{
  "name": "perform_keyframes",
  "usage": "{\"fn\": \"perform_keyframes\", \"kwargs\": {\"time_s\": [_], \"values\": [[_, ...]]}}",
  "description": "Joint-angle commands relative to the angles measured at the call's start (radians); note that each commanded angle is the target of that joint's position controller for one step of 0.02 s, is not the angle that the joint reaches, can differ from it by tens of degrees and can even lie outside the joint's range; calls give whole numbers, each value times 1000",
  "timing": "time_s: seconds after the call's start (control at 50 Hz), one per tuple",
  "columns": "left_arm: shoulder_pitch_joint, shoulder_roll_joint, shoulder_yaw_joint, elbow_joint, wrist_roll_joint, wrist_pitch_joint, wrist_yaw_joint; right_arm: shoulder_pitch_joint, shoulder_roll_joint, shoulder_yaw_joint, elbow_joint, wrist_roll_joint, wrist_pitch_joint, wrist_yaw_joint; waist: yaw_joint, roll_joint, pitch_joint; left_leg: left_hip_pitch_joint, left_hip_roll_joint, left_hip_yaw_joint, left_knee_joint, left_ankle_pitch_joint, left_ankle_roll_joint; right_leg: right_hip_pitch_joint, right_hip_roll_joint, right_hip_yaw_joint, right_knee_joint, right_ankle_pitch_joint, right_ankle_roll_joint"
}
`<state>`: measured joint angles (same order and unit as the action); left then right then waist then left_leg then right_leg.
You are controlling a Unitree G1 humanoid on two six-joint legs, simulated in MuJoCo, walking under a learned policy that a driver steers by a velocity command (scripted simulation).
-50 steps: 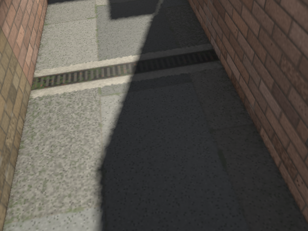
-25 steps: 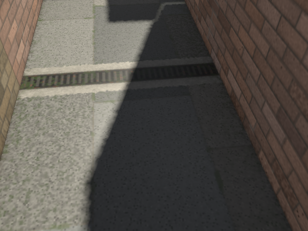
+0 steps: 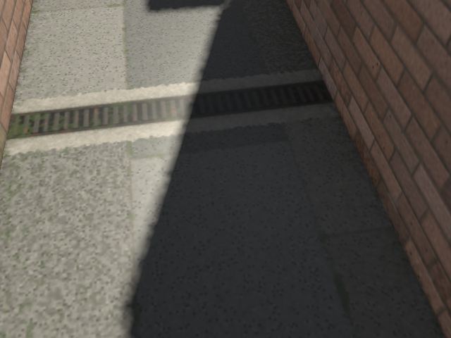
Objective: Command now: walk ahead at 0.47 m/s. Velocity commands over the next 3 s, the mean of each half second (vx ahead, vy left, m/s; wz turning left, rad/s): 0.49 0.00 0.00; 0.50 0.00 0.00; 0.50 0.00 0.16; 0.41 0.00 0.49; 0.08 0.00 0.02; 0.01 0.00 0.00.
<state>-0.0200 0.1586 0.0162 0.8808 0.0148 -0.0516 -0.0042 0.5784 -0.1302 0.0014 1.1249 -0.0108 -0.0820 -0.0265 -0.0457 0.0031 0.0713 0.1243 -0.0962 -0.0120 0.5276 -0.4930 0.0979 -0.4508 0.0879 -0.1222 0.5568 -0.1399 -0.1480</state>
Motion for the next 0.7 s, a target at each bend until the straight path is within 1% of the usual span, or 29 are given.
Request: {"fn": "perform_keyframes", "kwargs": {"time_s": [0.02,0.04,0.06,0.08,0.1,0.12,0.14,0.16,0.18,0.2,0.24,0.28,0.32,0.38,0.4,0.42,0.44,0.46,0.48,0.5,0.52,0.54,0.56,0.58,0.6,0.62,0.64,0.66,0.7], "values": [[482,247,72,93,34,-2,12,93,-22,-10,-68,9,-8,13,142,-176,-297,-678,13,9,916,-77,-11,795,-491,797,-151,-189,-240],[425,204,72,106,-11,7,5,-18,-154,-42,-88,-14,-4,18,167,-46,-218,-784,44,-57,934,31,27,680,-449,862,-292,-463,-255],[315,156,59,91,-12,3,4,-126,-165,-50,-138,-17,-7,24,118,-51,-53,-824,94,-49,886,125,35,515,-426,728,-344,-500,-219],[270,106,48,91,-8,-10,-2,-170,-148,-51,-149,-23,-9,28,87,4,25,-780,124,-51,821,173,34,372,-386,629,-379,-369,-184],[271,76,37,104,-6,-23,0,-167,-127,-51,-144,-23,-1,30,48,26,39,-707,146,-55,778,201,22,276,-348,540,-388,-221,-150],[289,52,28,121,-2,-34,4,-134,-89,-45,-135,-29,12,36,15,18,33,-643,161,-53,729,206,5,213,-314,463,-396,-119,-128],[314,46,24,136,-2,-45,6,-126,-64,-42,-129,-31,22,40,3,4,25,-613,165,-44,698,212,-7,189,-298,406,-402,-23,-120],[340,61,25,145,-2,-54,7,-137,-57,-42,-138,-30,29,41,-3,-10,19,-616,165,-29,667,220,-18,184,-286,363,-405,55,-119],[359,81,27,154,-2,-58,8,-175,-67,-45,-153,-29,35,42,-7,-26,27,-641,173,-17,628,245,-28,182,-273,326,-413,95,-115],[377,99,28,158,-1,-59,10,-236,-82,-48,-178,-27,37,44,-2,-35,36,-678,184,-3,579,288,-38,190,-263,298,-429,106,-108],[419,112,26,162,-2,-57,10,-360,-96,-51,-220,-24,37,49,24,-36,56,-741,197,25,462,381,-54,221,-243,260,-442,162,-86],[459,110,23,164,-7,-55,8,-455,-86,-46,-250,-15,35,53,52,-42,57,-739,188,51,326,462,-62,254,-222,222,-437,246,-58],[511,110,20,175,-7,-56,11,-539,-76,-39,-275,-7,34,57,84,-60,52,-721,169,75,219,513,-64,301,-217,203,-431,293,-37],[575,114,17,193,-1,-56,18,-634,-83,-36,-306,-3,32,57,119,-69,52,-733,144,92,114,514,-57,422,-242,207,-406,345,-40],[588,120,16,197,4,-55,21,-654,-86,-37,-316,-4,30,56,124,-69,51,-740,138,94,90,487,-50,469,-258,210,-387,377,-48],[593,128,18,202,8,-54,24,-665,-92,-38,-326,-6,27,55,119,-71,51,-739,133,93,70,453,-39,508,-276,214,-364,422,-54],[586,138,20,204,13,-54,27,-656,-100,-41,-329,-6,23,53,105,-75,45,-717,125,91,48,414,-24,537,-291,210,-334,487,-53],[568,144,21,201,13,-55,29,-616,-112,-47,-320,-6,18,50,79,-80,23,-649,104,96,20,374,-6,551,-293,196,-279,613,-42],[555,153,24,200,11,-56,31,-536,-128,-55,-295,-9,13,43,43,-90,-18,-546,72,106,-4,336,11,557,-289,185,-192,745,-29],[537,159,25,199,6,-53,30,-384,-149,-68,-243,-13,4,35,-24,-71,-90,-369,44,118,-68,363,35,528,-263,154,-30,794,-12],[526,147,20,184,0,-55,26,-210,-198,-87,-193,-30,-7,23,-91,-50,-189,-108,127,34,-69,355,73,367,-232,133,183,622,4],[577,58,-1,145,-35,-56,15,-71,-300,-112,-182,-55,-9,14,-99,124,-349,192,427,-364,-92,256,172,58,-119,60,552,144,46],[621,107,22,161,-34,-52,13,-100,-294,-114,-181,-25,7,29,-72,180,-412,222,535,-683,-223,266,255,-107,-12,122,773,-366,45],[532,147,37,141,-12,-46,15,-216,-243,-101,-194,-4,13,35,-23,84,-244,81,479,-542,-249,207,221,-181,-84,173,800,-279,35],[450,122,34,106,-2,-53,9,-303,-185,-84,-212,7,4,39,-3,37,-126,-80,439,-419,-297,222,195,-182,-121,170,745,-197,39],[418,99,34,100,0,-50,5,-340,-147,-73,-211,2,-4,39,30,21,-59,-185,387,-331,-333,283,153,-150,-152,165,679,-153,42],[417,90,36,94,15,-37,-1,-332,-115,-61,-197,2,-11,34,57,34,-33,-250,350,-267,-350,357,126,-114,-168,164,630,-133,52],[438,67,34,101,22,-23,-8,-313,-102,-56,-184,0,-18,31,73,39,-35,-277,325,-217,-362,407,112,-82,-172,158,603,-121,62],[426,62,38,88,23,-8,-19,-251,-123,-58,-157,5,-33,29,87,46,-38,-272,306,-165,-372,522,113,-99,-169,136,566,-98,77]]}}
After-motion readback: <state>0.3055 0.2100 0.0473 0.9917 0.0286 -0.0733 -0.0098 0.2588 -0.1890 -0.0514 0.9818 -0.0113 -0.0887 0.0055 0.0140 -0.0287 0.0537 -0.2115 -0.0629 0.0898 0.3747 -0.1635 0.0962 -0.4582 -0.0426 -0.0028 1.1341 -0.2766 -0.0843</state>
